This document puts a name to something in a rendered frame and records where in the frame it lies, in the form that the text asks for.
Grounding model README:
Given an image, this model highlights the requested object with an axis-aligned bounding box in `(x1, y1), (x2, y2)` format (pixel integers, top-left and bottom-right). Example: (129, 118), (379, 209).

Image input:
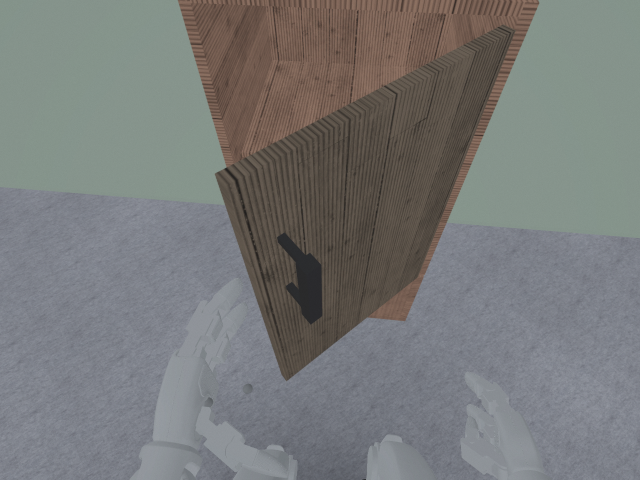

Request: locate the robot thigh
(367, 441), (437, 480)
(233, 449), (297, 480)

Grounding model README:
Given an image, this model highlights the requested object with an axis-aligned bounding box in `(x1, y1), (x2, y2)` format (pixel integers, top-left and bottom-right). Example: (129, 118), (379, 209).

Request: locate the handle
(277, 233), (322, 324)

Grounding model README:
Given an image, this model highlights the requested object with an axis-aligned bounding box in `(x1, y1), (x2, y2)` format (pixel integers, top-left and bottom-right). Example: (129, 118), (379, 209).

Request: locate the cupboard door
(215, 24), (516, 381)

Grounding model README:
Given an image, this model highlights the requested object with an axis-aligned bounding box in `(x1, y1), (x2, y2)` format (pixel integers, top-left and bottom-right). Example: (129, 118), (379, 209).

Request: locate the right robot thigh
(367, 441), (437, 480)

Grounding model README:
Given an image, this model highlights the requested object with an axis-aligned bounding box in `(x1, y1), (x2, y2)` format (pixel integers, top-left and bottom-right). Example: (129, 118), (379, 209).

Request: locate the left robot forearm
(130, 441), (202, 480)

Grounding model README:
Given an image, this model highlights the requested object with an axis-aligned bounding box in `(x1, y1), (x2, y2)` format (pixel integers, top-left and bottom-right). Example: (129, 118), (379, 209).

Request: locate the left robot thigh
(233, 449), (297, 480)

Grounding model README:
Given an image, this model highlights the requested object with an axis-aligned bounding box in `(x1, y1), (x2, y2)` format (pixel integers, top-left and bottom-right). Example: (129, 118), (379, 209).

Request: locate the robot right hand
(460, 372), (545, 480)

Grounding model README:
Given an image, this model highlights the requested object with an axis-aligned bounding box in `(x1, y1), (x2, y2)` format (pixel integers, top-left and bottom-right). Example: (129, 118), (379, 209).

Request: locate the robot left hand
(152, 278), (288, 478)

